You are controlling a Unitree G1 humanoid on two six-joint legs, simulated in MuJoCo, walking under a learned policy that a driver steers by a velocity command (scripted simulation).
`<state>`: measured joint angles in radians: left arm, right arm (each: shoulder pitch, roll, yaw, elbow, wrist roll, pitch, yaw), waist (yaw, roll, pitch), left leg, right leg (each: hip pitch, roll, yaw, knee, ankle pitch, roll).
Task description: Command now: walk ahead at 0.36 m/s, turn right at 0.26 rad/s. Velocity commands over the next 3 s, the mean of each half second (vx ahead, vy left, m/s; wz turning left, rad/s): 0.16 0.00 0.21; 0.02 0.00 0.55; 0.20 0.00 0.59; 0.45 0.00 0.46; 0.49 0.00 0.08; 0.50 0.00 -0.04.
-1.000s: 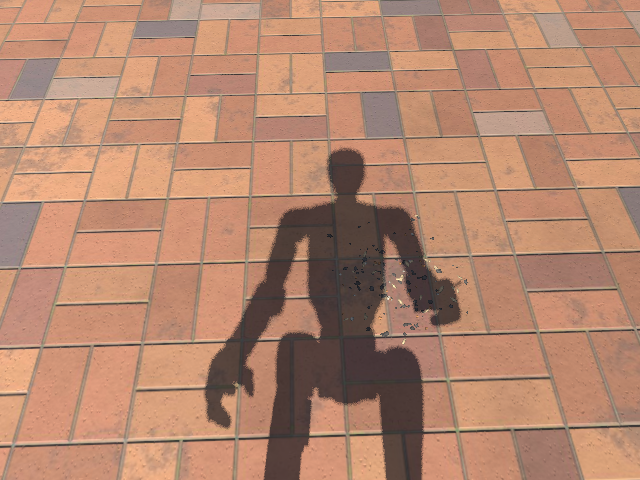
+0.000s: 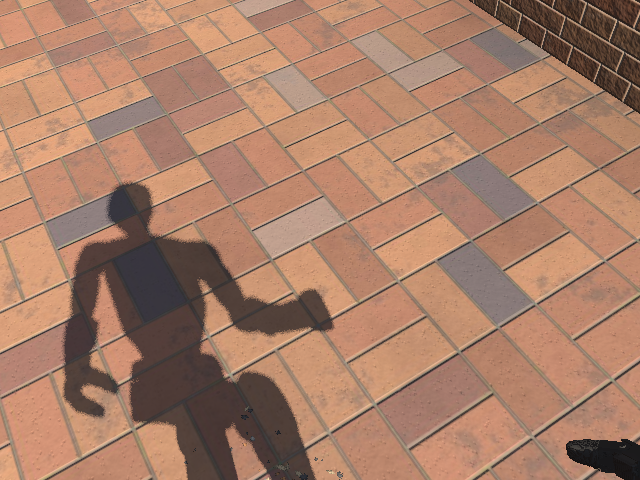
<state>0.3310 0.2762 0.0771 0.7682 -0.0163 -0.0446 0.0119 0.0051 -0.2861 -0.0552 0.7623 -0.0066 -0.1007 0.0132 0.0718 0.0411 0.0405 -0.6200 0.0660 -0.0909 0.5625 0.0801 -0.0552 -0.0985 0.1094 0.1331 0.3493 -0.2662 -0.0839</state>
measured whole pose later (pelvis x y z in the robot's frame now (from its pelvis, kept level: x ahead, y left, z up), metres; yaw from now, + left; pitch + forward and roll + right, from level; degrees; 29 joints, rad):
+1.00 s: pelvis +0.17 +0.04 -0.01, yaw +28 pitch +1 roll +0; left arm 0.16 0.31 0.08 0.73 0.01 0.01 0.03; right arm 0.15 -0.31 -0.08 0.65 0.01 0.06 0.01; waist 0.02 -0.03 0.05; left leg -0.30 -0.01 0.02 0.57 -0.29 0.02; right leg -0.33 -0.12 -0.10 0.73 -0.43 0.06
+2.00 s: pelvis +0.33 +0.30 -0.02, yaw +59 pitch +2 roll +0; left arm 0.34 0.30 0.04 0.82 -0.03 -0.09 0.00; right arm 0.16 -0.29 -0.05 0.63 0.01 -0.05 0.04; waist 0.04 0.00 0.06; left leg -0.41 -0.05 0.03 0.56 -0.19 0.06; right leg -0.32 -0.09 0.01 1.17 -0.42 -0.01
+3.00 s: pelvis +0.63 +0.81 -0.02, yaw +57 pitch +2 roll -1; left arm 0.38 0.31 0.05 0.88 -0.02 -0.05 0.00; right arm 0.06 -0.27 -0.04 0.70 0.00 -0.10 0.03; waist 0.06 -0.01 0.03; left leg -0.47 0.01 0.03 0.56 -0.14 0.03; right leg -0.15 0.01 0.05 0.82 -0.51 -0.02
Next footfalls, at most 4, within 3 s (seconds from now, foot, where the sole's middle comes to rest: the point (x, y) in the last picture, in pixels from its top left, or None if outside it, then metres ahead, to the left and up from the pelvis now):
0.10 left None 0.26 0.14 -0.78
0.54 right None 0.27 -0.09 -0.78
0.96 left None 0.16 0.15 -0.78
1.42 right None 0.34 0.01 -0.78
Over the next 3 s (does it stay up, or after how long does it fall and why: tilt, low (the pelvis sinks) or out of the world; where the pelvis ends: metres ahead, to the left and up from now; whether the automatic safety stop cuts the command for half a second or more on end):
stays up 0.63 0.81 -0.02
